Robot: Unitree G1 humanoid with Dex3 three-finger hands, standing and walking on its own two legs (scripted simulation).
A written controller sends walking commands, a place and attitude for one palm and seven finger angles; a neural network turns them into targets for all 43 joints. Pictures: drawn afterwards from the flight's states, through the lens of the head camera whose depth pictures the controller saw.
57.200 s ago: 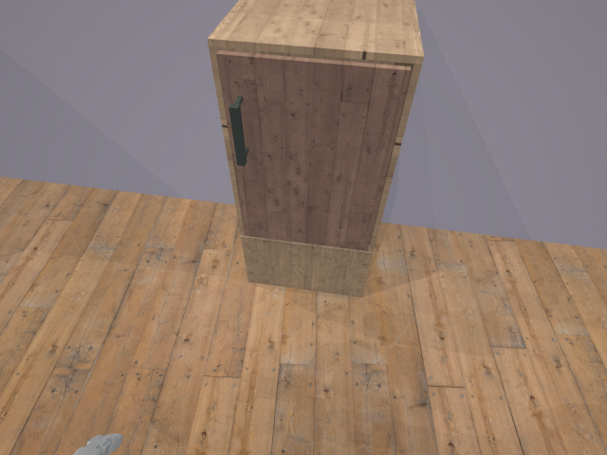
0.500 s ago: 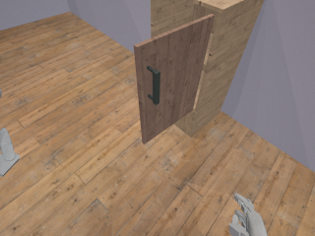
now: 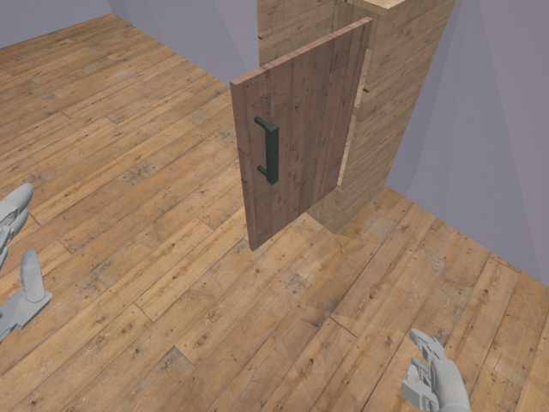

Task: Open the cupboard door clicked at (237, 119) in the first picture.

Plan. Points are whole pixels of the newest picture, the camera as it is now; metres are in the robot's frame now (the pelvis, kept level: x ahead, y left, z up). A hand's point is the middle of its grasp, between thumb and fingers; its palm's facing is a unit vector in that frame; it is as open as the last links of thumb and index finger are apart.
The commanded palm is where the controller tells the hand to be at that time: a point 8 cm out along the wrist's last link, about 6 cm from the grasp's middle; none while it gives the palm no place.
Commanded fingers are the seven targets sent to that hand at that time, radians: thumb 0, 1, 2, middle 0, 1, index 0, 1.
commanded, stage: let the arm hang, fingers relaxed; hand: left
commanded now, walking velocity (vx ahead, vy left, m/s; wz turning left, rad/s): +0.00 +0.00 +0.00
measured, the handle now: (266, 151) +0.63 +0.05 -0.03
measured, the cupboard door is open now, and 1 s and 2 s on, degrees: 88 88 88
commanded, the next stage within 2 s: look to check the result in 1.08 s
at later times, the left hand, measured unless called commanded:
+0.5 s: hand out of the picture -0.08 +0.19 -0.17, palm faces +0.04 -0.98 -0.22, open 7.2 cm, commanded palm none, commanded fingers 0.00 0.90 0.90 -0.20 -0.30 -0.20 -0.30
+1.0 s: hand out of the picture -0.02 +0.19 -0.17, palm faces +0.04 -0.98 -0.20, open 7.3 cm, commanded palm none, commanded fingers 0.00 0.90 0.90 -0.20 -0.30 -0.20 -0.30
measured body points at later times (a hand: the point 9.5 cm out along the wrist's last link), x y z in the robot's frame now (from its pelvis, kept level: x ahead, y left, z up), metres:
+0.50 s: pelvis -0.04 +0.01 +0.00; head -0.01 +0.00 +0.45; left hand -0.08 +0.24 -0.15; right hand -0.05 -0.23 -0.16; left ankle +0.00 +0.12 -0.74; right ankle -0.02 -0.10 -0.74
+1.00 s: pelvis -0.03 +0.01 +0.00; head -0.02 +0.01 +0.45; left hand -0.02 +0.24 -0.16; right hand -0.04 -0.19 -0.16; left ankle +0.00 +0.12 -0.74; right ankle -0.02 -0.10 -0.74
